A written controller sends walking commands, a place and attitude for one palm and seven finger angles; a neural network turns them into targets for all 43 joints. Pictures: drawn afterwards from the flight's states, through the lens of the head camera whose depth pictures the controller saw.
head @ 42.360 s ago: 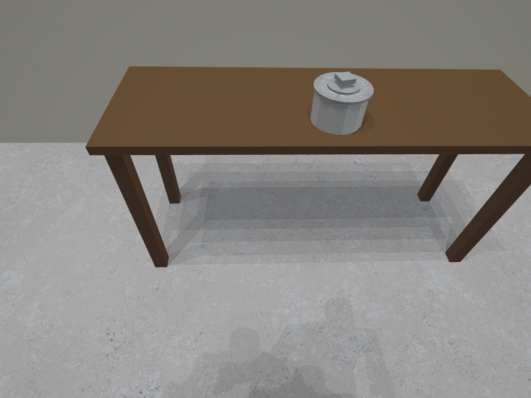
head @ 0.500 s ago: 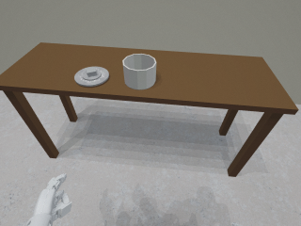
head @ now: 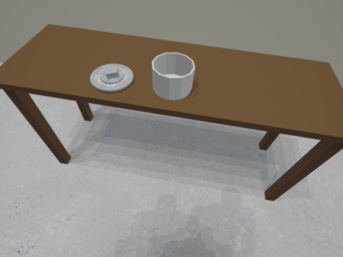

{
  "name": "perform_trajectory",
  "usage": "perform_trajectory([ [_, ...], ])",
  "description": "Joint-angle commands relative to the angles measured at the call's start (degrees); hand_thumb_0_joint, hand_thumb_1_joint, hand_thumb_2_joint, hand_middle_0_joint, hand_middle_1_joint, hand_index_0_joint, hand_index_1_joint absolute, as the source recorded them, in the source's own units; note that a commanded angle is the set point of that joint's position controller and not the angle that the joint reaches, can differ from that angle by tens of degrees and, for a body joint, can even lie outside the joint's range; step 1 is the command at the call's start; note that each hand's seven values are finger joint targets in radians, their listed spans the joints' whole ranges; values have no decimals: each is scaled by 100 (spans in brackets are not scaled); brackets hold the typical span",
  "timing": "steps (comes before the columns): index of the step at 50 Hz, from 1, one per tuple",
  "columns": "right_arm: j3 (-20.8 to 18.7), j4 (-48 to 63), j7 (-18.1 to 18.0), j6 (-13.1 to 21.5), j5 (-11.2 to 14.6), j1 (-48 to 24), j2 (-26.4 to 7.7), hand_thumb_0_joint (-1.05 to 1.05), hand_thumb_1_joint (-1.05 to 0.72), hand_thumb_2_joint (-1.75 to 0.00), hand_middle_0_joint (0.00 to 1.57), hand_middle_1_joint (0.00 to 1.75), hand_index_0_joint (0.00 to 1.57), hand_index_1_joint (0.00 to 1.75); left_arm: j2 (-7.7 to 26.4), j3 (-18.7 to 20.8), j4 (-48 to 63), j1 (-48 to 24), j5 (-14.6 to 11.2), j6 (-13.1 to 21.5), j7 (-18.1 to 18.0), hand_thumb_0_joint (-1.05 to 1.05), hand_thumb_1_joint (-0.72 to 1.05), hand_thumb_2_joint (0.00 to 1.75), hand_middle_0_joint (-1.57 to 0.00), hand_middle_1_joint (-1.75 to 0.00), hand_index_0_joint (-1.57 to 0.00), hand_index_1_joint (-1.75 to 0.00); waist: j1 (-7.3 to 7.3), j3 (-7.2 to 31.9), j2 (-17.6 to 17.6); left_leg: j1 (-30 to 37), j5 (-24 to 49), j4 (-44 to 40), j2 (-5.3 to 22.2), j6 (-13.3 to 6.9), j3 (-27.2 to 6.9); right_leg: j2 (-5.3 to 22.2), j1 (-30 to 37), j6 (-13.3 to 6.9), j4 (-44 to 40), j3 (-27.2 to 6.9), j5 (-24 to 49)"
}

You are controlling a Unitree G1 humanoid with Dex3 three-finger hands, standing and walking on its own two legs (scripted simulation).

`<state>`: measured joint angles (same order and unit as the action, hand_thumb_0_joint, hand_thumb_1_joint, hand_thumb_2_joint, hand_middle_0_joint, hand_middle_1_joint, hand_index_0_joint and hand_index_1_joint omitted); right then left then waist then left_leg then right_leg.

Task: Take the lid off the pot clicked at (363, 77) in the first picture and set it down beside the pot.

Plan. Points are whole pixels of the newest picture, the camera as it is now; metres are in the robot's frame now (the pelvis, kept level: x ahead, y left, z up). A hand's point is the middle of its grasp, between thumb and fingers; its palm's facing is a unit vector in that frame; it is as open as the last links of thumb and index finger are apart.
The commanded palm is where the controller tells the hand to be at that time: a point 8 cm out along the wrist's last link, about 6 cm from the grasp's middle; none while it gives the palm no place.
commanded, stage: stop stepping back and stand still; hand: left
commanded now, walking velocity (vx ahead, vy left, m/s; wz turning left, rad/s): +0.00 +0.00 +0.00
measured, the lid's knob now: (110, 71) +0.74 +0.27 -0.04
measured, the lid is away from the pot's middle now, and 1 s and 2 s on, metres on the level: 0.24 0.24 0.24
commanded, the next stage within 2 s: let the arm hang, fingers relaxed in 0.30 s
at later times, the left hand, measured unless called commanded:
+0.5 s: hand out of the picture +0.06 +0.17 -0.17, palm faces +0.01 -0.98 -0.19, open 7.3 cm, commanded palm none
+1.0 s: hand out of the picture -0.03 +0.15 -0.18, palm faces +0.02 -0.99 -0.14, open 7.3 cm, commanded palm none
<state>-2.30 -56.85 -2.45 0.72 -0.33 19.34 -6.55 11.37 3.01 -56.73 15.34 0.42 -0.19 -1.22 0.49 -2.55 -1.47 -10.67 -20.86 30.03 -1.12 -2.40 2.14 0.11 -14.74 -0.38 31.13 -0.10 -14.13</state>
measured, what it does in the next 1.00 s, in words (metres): stands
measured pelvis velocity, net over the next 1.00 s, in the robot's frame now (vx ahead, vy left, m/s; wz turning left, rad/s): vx -0.02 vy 0.00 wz -0.03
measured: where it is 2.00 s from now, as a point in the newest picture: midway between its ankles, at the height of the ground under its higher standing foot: outside the picture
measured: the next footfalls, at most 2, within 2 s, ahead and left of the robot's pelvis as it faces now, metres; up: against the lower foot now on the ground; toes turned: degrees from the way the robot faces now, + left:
none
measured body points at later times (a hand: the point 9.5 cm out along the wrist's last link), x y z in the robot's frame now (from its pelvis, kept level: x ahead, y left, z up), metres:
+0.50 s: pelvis -0.01 +0.00 +0.00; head +0.02 +0.01 +0.45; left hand +0.06 +0.22 -0.16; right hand -0.01 -0.23 -0.15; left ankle -0.06 +0.09 -0.73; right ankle -0.02 -0.13 -0.73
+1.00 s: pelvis -0.02 +0.00 +0.01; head +0.00 +0.01 +0.45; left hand -0.03 +0.20 -0.16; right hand -0.05 -0.20 -0.15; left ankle -0.06 +0.09 -0.73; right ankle -0.02 -0.13 -0.73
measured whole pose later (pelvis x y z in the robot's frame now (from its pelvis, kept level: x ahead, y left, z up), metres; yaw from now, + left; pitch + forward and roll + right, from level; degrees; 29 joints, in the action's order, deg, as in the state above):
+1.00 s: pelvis -0.02 +0.00 +0.01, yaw -2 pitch -1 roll -1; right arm -2.2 -63.3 -2.2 0.1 0.0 18.9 -4.3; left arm 6.5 1.1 -64.2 17.2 0.9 -0.4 -2.4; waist 0.2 -3.0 -0.8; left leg -7.7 -18.4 26.6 -0.4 -2.3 3.7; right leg -0.5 -11.3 0.3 26.0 -0.6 -14.0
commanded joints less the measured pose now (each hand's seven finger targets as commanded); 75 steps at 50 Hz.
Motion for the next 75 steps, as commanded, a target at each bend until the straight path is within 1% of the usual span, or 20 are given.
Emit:
perform_trajectory([
  [1,-141,83,-10,81,34,358,-513,0,-90,-90,20,30,20,30,436,5,108,187,-11,123,-91,0,90,90,-20,-30,-20,-30,-6,295,-131,-232,1700,-405,570,-1,-313,726,848,-429,-436,-502,2246],
  [2,-144,23,-11,67,14,334,-463,0,-90,-90,20,30,20,30,337,5,98,160,1,104,-111,0,90,90,-20,-30,-20,-30,-11,83,-105,-293,1868,-470,601,-28,-341,592,758,-397,-396,-471,2194],
  [3,-140,-39,-25,63,3,279,-456,0,-90,-90,20,30,20,30,271,2,58,197,2,97,-144,0,90,90,-20,-30,-20,-30,-25,83,-63,-101,2740,-371,644,-29,-332,569,695,-361,-272,-423,2770],
  [5,-157,-91,-85,37,35,325,-502,0,-90,-90,20,30,20,30,330,21,56,197,-27,78,-201,0,90,90,-20,-30,-20,-30,0,406,148,350,4323,-145,747,1,-289,589,705,-273,-57,-271,3442],
  [6,-171,-107,-109,18,46,333,-546,0,-90,-90,20,30,20,30,364,40,71,151,-39,62,-219,0,90,90,-20,-30,-20,-30,19,533,272,538,4749,-119,803,5,-287,575,661,-243,10,-235,3427],
  [7,-193,-114,-121,-5,53,303,-525,0,-90,-90,20,30,20,30,374,48,114,71,-32,40,-239,0,90,90,-20,-30,-20,-30,24,414,430,595,5017,-139,824,-10,-289,554,500,-207,45,-168,3272],
  [8,-194,-124,-127,-26,50,311,-554,0,-90,-90,20,30,20,30,413,54,137,22,-39,20,-238,0,90,90,-20,-30,-20,-30,26,496,500,644,5021,-167,877,-28,-334,538,486,-194,37,-166,3026],
  [11,-209,-112,-116,-74,21,196,-569,0,-90,-90,20,30,20,30,359,61,155,-92,-17,-27,-228,0,90,90,-20,-30,-20,-30,9,421,417,445,3972,-357,927,-67,-429,483,480,-178,-146,-199,2321],
  [13,-203,-84,-96,-91,7,109,-527,0,-90,-90,20,30,20,30,325,33,159,-112,4,-34,-223,0,90,90,-20,-30,-20,-30,-7,233,246,161,2906,-488,856,-48,-430,519,507,-220,-346,-314,2163],
  [14,-196,-85,-87,-85,-3,100,-516,0,-90,-90,20,30,20,30,309,22,159,-116,9,-25,-217,0,90,90,-20,-30,-20,-30,-3,261,209,128,2678,-495,813,-35,-407,557,555,-242,-398,-360,2242],
  [16,-188,-102,-77,-49,-2,146,-491,0,-90,-90,20,30,20,30,337,19,148,-119,11,-6,-208,0,90,90,-20,-30,-20,-30,23,437,295,269,3095,-433,762,-30,-357,589,647,-244,-328,-363,2594],
  [18,-187,-130,-75,-54,3,117,-509,0,-90,-90,20,30,20,30,304,5,124,-125,5,6,-207,0,90,90,-20,-30,-20,-30,24,483,188,315,2806,-470,774,-25,-349,555,682,-226,-430,-325,2374],
  [28,-121,-261,-38,-41,-17,88,-484,0,-90,-90,20,30,20,30,183,-70,-99,-34,11,11,-150,0,90,90,-20,-30,-20,-30,5,-128,314,46,1386,-886,765,-88,-426,433,409,-201,-839,-333,1121],
  [31,-114,-292,-32,-22,-15,137,-506,0,-90,-90,20,30,20,30,163,-84,-176,40,7,34,-139,0,90,90,-20,-30,-20,-30,18,-52,263,120,1306,-914,767,-102,-431,422,410,-208,-859,-357,1096],
  [38,-87,-414,-28,-13,0,257,-438,0,-90,-90,20,30,20,30,86,-116,-354,239,16,49,-138,0,90,90,-20,-30,-20,-30,6,-263,265,-22,873,-1045,771,-124,-470,378,293,-207,-921,-364,742],
  [43,-81,-473,-34,-1,3,341,-385,0,-90,-90,20,30,20,30,-3,-129,-446,344,20,62,-145,0,90,90,-20,-30,-20,-30,17,-320,304,-47,768,-1094,778,-142,-498,359,211,-208,-879,-339,697],
  [51,-78,-571,-62,52,22,448,-278,0,-90,-90,20,30,20,30,-89,-123,-566,512,12,106,-165,0,90,90,-20,-30,-20,-30,5,-101,211,146,1480,-883,748,-138,-406,409,320,-205,-781,-349,1206],
  [55,-72,-601,-67,46,19,480,-225,0,-90,-90,20,30,20,30,-125,-121,-594,523,12,100,-173,0,90,90,-20,-30,-20,-30,4,-198,251,61,1415,-890,737,-132,-413,407,295,-206,-780,-341,1141],
  [58,-75,-615,-67,40,23,487,-195,0,-90,-90,20,30,20,30,-126,-117,-593,540,16,100,-178,0,90,90,-20,-30,-20,-30,-2,-291,253,4,1393,-879,731,-128,-406,403,264,-207,-785,-342,1122],
  [75,-83,-666,-91,54,16,481,-209,0,-90,-90,20,30,20,30,-98,-101,-585,543,1,115,-188,0,90,90,-20,-30,-20,-30,10,-98,242,232,1948,-750,716,-97,-356,440,401,-216,-720,-338,1584],
])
